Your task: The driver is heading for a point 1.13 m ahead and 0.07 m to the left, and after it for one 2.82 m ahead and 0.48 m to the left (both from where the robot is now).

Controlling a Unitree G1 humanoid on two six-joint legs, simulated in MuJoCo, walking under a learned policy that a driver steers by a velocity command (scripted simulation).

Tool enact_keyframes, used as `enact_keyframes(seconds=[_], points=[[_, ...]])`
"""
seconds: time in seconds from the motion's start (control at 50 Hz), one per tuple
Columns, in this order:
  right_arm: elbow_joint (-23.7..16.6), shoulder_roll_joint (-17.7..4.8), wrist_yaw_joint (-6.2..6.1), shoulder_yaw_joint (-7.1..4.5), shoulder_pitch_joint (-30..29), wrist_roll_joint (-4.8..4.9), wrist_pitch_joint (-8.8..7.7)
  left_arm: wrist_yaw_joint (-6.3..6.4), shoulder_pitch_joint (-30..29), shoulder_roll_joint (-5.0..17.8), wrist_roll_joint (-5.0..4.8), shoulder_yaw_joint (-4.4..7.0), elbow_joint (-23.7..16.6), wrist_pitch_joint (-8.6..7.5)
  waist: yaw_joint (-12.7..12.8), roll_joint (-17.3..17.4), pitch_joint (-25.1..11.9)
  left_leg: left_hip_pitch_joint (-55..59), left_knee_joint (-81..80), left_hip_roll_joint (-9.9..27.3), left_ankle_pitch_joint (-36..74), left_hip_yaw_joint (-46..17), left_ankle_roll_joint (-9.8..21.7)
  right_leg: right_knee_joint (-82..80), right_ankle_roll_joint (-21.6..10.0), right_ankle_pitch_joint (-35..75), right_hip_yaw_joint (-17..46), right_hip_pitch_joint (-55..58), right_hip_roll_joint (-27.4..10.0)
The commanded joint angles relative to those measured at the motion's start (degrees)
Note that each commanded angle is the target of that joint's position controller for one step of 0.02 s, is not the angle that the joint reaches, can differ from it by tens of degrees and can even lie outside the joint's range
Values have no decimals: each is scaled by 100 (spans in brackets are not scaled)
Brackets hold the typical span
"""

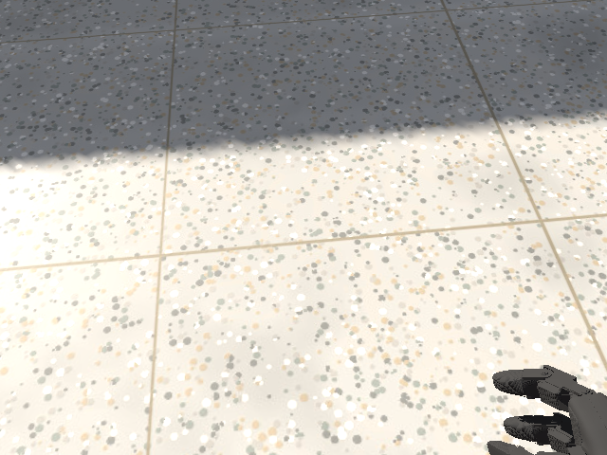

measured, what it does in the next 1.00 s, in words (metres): walks ahead: left foot, then right foot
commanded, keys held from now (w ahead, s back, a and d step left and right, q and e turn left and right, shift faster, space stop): w+e+shift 0.08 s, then w+shift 0.34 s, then w+q+shift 0.58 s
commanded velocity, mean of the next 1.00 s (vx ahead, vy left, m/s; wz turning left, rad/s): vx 0.99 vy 0.00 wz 0.07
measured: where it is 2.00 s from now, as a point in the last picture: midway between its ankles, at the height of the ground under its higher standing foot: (409, 166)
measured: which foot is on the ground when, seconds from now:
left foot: up 0.00-0.04, down 0.06-0.48, up 0.50-0.92, down 0.94-1.00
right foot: down 0.00-0.08, up 0.10-0.48, down 0.50-0.94, up 0.96-1.00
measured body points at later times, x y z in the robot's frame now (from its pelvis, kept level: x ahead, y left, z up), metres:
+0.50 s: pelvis +0.48 -0.03 -0.02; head +0.51 -0.04 +0.43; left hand +0.81 +0.08 -0.06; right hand +0.28 -0.24 -0.14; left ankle +0.26 +0.16 -0.71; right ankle +0.61 -0.13 -0.73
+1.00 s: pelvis +0.96 -0.10 -0.04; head +0.98 -0.11 +0.41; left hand +0.98 +0.17 -0.16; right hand +1.11 -0.37 -0.15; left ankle +1.06 -0.09 -0.73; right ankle +0.71 -0.21 -0.58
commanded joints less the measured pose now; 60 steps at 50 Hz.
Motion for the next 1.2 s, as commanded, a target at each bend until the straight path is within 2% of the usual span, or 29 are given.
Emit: enact_keyframes(seconds=[0.02, 0.06, 0.08, 0.1, 0.12, 0.16, 0.24, 0.3, 0.38, 0.44, 0.48, 0.5, 0.52, 0.54, 0.56, 0.6, 0.66, 0.76, 0.84, 0.88, 0.92, 0.94, 0.96, 0.98, 1.0, 1.02, 1.06, 1.14, 1.2], points=[[-176, -866, -126, -318, 384, 56, -88, 85, -335, 1293, 22, 335, -345, -91, -612, -291, -396, 2745, -336, -659, -353, 331, 117, 723, -135, 5036, 694, -1234, -946], [329, -1393, -354, -596, 2584, 85, -122, 46, -841, 1371, 152, 333, -420, -145, -1849, -216, -1492, 5128, -29, -292, -1474, 164, 239, 3435, 77, 4937, 480, -1985, -679], [527, -1712, -484, -715, 3741, -99, -149, 68, -909, 383, 224, 76, -580, -212, -2041, 998, -2167, 6372, -160, 1165, -3699, -1341, 291, 5581, 9, 983, 22, -3030, -296], [429, -2167, -403, -810, 2913, -244, -135, 26, 20, -51, -160, -121, -950, -187, -1015, 3067, -2829, 6822, -1813, 2446, -4890, -5104, 953, 6851, 177, -738, -579, -4490, 77], [260, -1431, -333, -760, 2149, -161, -101, 84, -482, 509, 80, -104, -638, -84, -1116, 1531, -1860, 5917, -2019, 1960, -5610, -4677, 1054, 6929, 79, 66, -734, -4899, -503], [471, -747, -248, -601, 1884, -150, -106, -65, -1237, 606, 249, -75, -664, -9, -1089, 196, -764, 4519, -1821, 1391, -3495, -2658, 1011, 6353, 158, 713, -916, -4671, -882], [1177, -417, -146, -476, 2447, 9, -328, -246, -1733, 82, 334, -269, -994, 159, -769, 428, -44, 3731, -2145, 1005, -1642, -1223, 981, 5672, 229, 465, -726, -4857, -1058], [1313, -593, -111, -498, 2431, 69, -408, -313, -2493, 153, 359, -358, -1372, 156, -665, 357, 375, 3451, -2667, 876, -697, -294, 1003, 4693, 325, 1104, -917, -5169, -1020], [1544, -832, -88, -511, 2677, 139, -429, -475, -3320, 77, 281, -509, -1599, 77, -777, 125, 713, 2863, -3570, 662, 575, 752, 938, 2681, 190, 2237, -1986, -3596, -837], [1803, -1223, -144, -557, 2992, 158, -365, -334, -2986, 279, 366, -449, -1437, 50, -468, 466, 218, 3957, -2420, 801, 4333, 996, 896, 2292, -66, 1764, -2312, -2743, -447], [1843, -1486, -236, -591, 2796, 169, -224, -132, -925, 644, 407, -235, -813, 43, 627, 656, -891, 3574, 260, 765, 4940, 924, 792, 1923, -205, 1316, -1954, -429, -342], [1711, -1164, -223, -519, 2803, 149, -208, 2, -27, 1117, 491, -57, -545, 50, 864, 363, -1497, 2394, 2222, 419, 2774, 819, 763, 1960, -207, 224, -957, 1036, -1257], [1454, -132, -141, -342, 3403, 228, -209, 84, -105, 1569, 612, 46, -576, -5, 1, -1199, -2141, 588, 4454, -404, -3121, 415, 718, 1440, -298, -1070, 1712, 2177, -3093], [1310, -742, -192, -473, 3054, 339, -193, 95, -147, 1424, 431, 76, -644, 22, 223, -821, -2526, 63, 5117, -523, -2721, -237, 853, 434, -343, -1306, 3073, 1907, -3358], [1236, -840, -206, -520, 2489, 323, -175, 98, -606, 998, 367, 3, -510, -23, -41, -368, -1264, -203, 4813, -188, -1929, -167, 860, 298, -268, -849, 1903, 893, -2963], [1409, -522, -116, -458, 2391, 237, -90, 58, -1068, 490, 350, -80, -401, -151, -466, -142, -270, 204, 4244, 153, -1557, -88, 777, -48, -135, 442, 491, -617, -2489], [1459, -223, 32, -465, 2412, 121, 197, 39, -938, 119, 188, -165, -137, -327, -824, -329, 88, 389, 3929, 364, -1486, -53, 671, -517, 88, 1275, -681, -1279, -2228], [892, 19, 172, -367, 949, 163, 244, 22, -785, -35, 153, -212, 126, -461, -805, -414, 618, -27, 2697, 166, -84, 710, 702, -807, 553, 3805, -2641, -1432, -1583], [658, -112, 304, -300, 414, 130, 185, 189, -511, 414, 106, -182, 211, -466, -851, -237, 590, 876, 953, -457, 615, 1585, 1024, -473, 856, 6769, -3200, -830, -1705], [873, -434, 282, -389, 1082, 120, 209, 354, -577, 790, 148, -89, 122, -346, -1267, -538, 22, 1844, 756, -892, 300, 1732, 1159, 521, 928, 8292, -3150, -362, -1886], [1501, -973, 175, -652, 3317, 106, 250, 426, -1202, 1100, 255, 15, -108, -136, -2404, -634, -962, 4120, 821, -1094, -399, 1271, 1511, 3332, 861, 8717, -2909, -962, -2077], [1742, -1223, 36, -828, 4070, 194, 261, 336, -1483, 1067, 254, 55, -133, -57, -2709, -63, -1061, 5084, 292, -845, -679, 692, 1865, 5870, 826, 5632, -2928, -1889, -1518], [1759, -1522, -80, -924, 3533, 289, 321, 186, -1634, 118, 378, -198, -371, -150, -1993, 1391, -405, 5381, 644, -366, 235, -340, 2056, 8096, 851, -517, -2647, -3942, -425], [1466, -2056, -96, -1017, 3045, 117, 360, 180, -968, 37, 213, -293, -1021, -264, -1259, 1510, -1578, 6576, -470, 685, -1011, -3215, 3283, 8981, 1004, -901, -1374, -5492, -412], [1226, -1713, -153, -1009, 2755, 102, 373, 158, -1263, 272, 306, -353, -1095, -420, -1337, 475, -1386, 6156, -1849, 1050, -2969, -4478, 3187, 8344, 859, -428, -914, -5858, -696], [1245, -1251, -204, -904, 2488, 79, 347, 139, -1475, 479, 286, -320, -1026, -472, -1036, -422, -301, 4931, -2202, 971, -2740, -4149, 2831, 7598, 854, 5, -932, -5702, -971], [1187, -1117, -230, -819, 2029, 141, 179, 171, -1455, 409, 425, -342, -982, -291, -442, -854, 398, 3119, -1932, 518, 181, -2933, 2540, 6664, 1084, -80, -994, -4743, -1251], [1153, -1193, -163, -831, 1845, 197, -7, 172, -1926, 110, 340, -439, -1322, 36, -327, -562, 238, 1587, -1556, -566, 3328, -1200, 1941, 4205, 1308, 677, -1554, -3170, -1200], [1181, -1108, -155, -899, 2079, 268, 146, 166, -2250, -36, 186, -510, -1456, 63, -728, 66, -409, 2073, -916, -1146, 3035, -890, 1188, 2691, 1099, 2180, -1779, -2518, -662]])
